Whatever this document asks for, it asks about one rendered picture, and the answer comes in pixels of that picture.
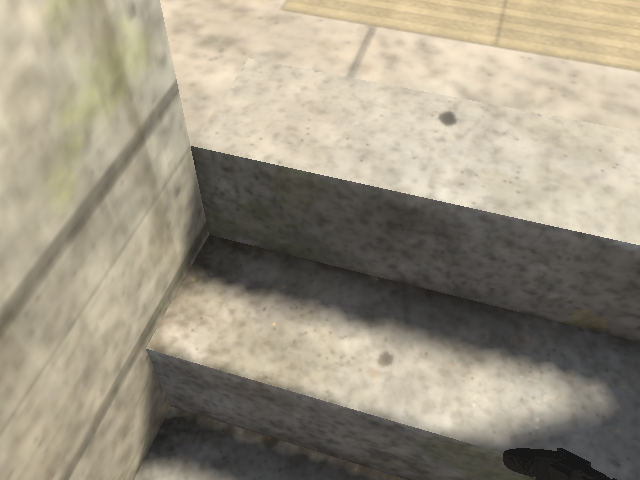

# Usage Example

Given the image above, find stairs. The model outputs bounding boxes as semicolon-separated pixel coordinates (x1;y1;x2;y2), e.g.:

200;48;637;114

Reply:
134;146;640;480

